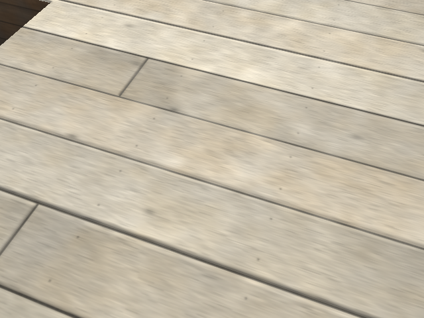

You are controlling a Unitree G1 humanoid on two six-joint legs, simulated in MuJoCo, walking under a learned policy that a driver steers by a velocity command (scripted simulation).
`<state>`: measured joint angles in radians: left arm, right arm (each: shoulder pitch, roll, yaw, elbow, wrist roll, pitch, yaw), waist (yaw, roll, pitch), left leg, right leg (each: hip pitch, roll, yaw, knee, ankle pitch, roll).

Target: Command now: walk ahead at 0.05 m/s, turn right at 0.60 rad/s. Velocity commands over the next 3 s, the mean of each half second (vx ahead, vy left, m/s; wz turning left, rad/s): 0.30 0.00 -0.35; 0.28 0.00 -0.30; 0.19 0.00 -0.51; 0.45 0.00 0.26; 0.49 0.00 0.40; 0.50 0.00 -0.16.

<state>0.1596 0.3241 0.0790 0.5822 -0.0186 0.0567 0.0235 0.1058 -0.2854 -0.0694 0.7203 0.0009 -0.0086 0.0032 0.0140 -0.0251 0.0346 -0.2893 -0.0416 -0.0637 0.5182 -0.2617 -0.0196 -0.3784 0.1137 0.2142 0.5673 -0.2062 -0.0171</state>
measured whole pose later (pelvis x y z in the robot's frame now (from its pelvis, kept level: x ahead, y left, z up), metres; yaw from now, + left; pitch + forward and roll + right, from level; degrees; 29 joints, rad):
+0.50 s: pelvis +0.08 -0.06 +0.00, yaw -9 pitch +2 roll +1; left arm 0.23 0.26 0.04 0.63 -0.01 -0.05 -0.02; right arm 0.36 -0.31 -0.06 0.80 0.03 -0.06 0.02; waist -0.04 0.03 -0.02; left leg -0.34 0.06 0.00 0.96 -0.44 0.01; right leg -0.30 0.01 -0.02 0.54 -0.28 -0.04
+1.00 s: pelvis +0.28 -0.08 +0.00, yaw -19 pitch +2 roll +0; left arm 0.32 0.32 0.07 0.74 -0.03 0.02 0.04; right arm 0.02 -0.25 -0.03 0.67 -0.02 -0.04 0.01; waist 0.05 -0.02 0.08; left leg -0.44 0.00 0.06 0.49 -0.08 0.04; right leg -0.40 0.03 0.08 1.18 -0.56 0.06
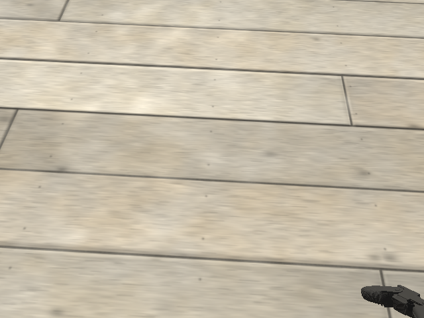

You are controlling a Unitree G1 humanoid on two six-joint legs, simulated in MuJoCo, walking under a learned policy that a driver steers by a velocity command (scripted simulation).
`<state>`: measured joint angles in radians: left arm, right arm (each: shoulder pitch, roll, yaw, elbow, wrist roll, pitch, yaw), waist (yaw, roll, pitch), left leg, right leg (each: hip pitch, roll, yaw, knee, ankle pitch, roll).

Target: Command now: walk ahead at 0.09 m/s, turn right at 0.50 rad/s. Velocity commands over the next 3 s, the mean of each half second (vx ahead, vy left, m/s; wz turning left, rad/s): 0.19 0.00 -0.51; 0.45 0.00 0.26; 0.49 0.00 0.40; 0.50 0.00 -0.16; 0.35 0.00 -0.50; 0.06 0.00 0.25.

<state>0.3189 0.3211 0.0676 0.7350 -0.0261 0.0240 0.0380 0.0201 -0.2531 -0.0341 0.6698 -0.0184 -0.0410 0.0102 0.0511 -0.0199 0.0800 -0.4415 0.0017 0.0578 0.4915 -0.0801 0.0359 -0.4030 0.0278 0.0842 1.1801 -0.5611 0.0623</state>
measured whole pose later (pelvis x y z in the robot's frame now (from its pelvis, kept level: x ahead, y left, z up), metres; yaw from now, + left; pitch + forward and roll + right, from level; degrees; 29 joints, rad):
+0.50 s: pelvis +0.08 -0.06 +0.03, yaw -16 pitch +1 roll +4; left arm 0.42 0.26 0.04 0.73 0.00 -0.04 0.02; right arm 0.09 -0.33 -0.10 0.80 0.01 -0.05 0.02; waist 0.04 0.04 0.01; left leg -0.59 0.03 -0.01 0.88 -0.11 -0.01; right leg -0.12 0.00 0.06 0.33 -0.22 -0.06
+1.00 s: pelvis +0.36 -0.06 +0.01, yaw -3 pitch +1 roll +2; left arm 0.28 0.28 0.03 0.74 0.00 -0.11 0.01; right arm 0.20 -0.30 -0.06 0.77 0.01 -0.06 0.04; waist 0.00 -0.02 0.05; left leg -0.31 -0.13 0.00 0.44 -0.15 0.10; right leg -0.43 -0.05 0.06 1.21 -0.35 0.01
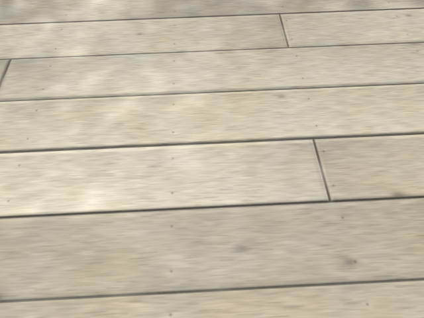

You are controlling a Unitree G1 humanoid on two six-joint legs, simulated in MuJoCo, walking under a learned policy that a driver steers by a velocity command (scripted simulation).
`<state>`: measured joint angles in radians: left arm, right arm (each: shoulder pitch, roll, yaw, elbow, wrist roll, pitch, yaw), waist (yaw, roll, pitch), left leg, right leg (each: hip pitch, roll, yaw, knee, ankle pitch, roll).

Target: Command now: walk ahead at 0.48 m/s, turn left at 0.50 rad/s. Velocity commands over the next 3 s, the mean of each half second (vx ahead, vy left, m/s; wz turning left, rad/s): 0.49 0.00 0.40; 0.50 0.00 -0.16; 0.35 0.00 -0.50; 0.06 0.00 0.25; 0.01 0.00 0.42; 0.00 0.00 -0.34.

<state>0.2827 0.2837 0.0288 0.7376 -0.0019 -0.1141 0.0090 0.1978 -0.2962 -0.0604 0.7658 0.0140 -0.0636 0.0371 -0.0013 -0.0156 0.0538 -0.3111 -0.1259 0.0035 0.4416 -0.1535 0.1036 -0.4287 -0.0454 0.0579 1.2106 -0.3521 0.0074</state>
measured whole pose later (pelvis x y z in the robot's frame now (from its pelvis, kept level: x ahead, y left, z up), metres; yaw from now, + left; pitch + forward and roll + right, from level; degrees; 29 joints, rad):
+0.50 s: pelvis +0.30 -0.04 +0.01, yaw +12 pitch +1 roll -1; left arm 0.30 0.26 0.04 0.74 0.01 -0.10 -0.02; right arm 0.26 -0.30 -0.05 0.73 0.02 -0.04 0.01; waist 0.02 0.05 0.02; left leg -0.50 0.02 -0.05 1.12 -0.33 0.03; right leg -0.25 0.05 -0.01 0.40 -0.17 -0.04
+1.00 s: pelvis +0.55 +0.07 +0.01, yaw +4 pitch +1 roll +1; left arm 0.29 0.32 0.07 0.77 -0.03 -0.04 0.01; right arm 0.25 -0.26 -0.06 0.78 -0.01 -0.09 0.02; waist -0.01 -0.05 0.02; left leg -0.19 -0.02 0.10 0.37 -0.19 0.04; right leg -0.57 -0.08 0.06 1.12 -0.28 0.01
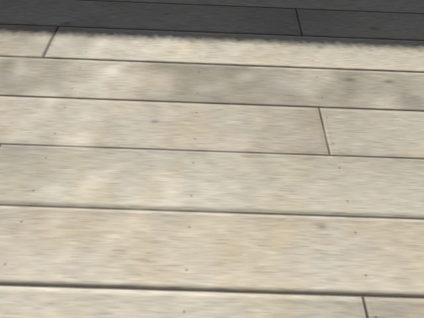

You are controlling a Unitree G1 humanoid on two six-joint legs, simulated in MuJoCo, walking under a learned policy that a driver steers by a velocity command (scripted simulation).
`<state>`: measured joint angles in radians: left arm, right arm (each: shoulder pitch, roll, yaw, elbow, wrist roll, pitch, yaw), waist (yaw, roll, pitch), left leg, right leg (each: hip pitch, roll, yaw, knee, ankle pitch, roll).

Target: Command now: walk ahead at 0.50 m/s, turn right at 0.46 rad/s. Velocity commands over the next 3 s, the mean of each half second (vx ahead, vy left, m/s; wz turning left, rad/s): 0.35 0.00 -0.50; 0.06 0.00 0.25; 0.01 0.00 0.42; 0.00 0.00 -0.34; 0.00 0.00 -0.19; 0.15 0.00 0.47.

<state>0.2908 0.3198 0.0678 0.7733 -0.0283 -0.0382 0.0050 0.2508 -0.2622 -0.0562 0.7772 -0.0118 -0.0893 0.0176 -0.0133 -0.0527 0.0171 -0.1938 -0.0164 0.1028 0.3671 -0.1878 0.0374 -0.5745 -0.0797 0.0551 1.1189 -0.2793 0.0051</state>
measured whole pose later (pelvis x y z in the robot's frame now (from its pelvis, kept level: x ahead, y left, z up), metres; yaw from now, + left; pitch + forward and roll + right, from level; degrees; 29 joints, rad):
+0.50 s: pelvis +0.22 -0.06 -0.01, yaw -16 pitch +2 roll +0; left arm 0.16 0.30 0.06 0.63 0.01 -0.02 -0.02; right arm 0.14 -0.32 -0.05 0.75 0.00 -0.04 -0.02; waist 0.00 0.02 0.09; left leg -0.56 0.06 -0.05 1.16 -0.42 -0.07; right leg -0.39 0.09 0.02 0.46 -0.11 -0.09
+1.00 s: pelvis +0.30 -0.05 +0.00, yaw -5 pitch +3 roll -2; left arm 0.08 0.30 0.08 0.74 -0.01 0.01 0.03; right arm 0.21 -0.31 -0.08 0.73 0.01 0.03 -0.04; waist -0.03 0.00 0.05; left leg -0.33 -0.01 -0.12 0.48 -0.19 0.00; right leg -0.43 0.06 0.05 0.83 -0.44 0.06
